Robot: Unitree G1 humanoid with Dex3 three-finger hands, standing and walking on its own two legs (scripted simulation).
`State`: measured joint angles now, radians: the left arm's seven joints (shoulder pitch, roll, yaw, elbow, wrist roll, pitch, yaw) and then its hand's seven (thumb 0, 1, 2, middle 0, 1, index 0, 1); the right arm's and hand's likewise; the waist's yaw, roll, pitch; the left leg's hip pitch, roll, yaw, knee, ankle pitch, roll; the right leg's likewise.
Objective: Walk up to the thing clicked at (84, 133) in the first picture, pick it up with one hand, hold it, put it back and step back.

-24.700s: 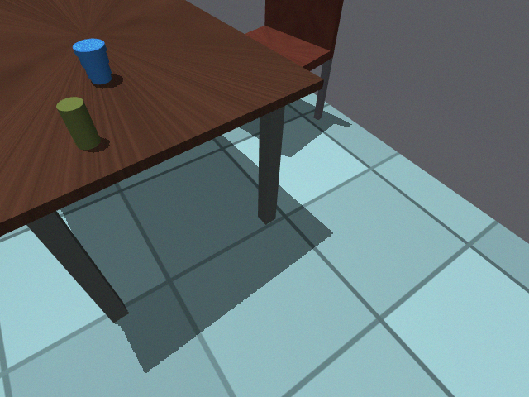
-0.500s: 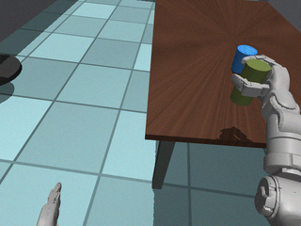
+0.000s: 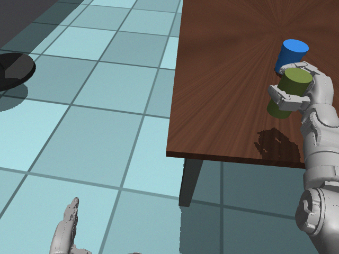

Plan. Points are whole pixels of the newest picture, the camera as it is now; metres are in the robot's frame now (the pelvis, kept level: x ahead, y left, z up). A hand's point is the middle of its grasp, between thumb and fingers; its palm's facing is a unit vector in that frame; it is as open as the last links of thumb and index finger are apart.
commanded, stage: crouch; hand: right
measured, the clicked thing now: (287, 94) +0.46 -0.22 +0.14
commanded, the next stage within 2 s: lower in 0.44 s
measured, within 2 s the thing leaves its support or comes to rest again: rests again in 1.36 s
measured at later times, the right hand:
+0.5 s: hand (282, 90) +0.49 -0.21 +0.14, palm faces +0.16 +0.99 +0.02, open 7.9 cm
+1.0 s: hand (272, 102) +0.50 -0.22 +0.08, palm faces +0.15 +0.99 +0.03, open 7.9 cm
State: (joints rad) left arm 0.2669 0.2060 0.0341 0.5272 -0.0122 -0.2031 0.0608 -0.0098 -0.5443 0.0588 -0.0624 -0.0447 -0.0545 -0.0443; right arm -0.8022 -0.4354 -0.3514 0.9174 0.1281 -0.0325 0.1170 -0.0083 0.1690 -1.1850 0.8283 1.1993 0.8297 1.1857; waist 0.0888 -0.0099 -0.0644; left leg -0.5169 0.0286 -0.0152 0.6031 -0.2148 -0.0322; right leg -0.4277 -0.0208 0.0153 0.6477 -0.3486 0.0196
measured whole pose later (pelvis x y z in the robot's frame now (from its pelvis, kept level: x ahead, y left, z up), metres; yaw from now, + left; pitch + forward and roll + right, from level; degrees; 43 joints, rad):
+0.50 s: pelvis +0.00 +0.00 -0.01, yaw +1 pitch +11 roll +1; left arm 0.29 0.22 0.02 0.44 -0.01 -0.15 0.04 -0.01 -0.53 0.05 -0.06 -0.04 -0.05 -0.04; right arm -0.86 -0.47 -0.39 1.04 0.12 -0.14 0.12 -0.01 0.18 -1.19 0.84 1.19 0.84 1.17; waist 0.12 0.00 -0.09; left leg -0.61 0.02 -0.02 0.66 -0.24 -0.03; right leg -0.52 -0.03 0.01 0.73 -0.39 0.02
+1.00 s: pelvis +0.00 +0.00 -0.03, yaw +1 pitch +16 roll +1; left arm 0.30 0.23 -0.01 0.32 0.01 -0.13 0.04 -0.01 -0.54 0.06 -0.06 -0.04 -0.05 -0.05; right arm -0.89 -0.54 -0.44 1.14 0.09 -0.24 0.16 -0.01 0.18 -1.19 0.84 1.18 0.84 1.17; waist 0.17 0.02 -0.09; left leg -0.79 0.01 -0.01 0.79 -0.28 -0.03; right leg -0.70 -0.04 0.02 0.87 -0.43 0.03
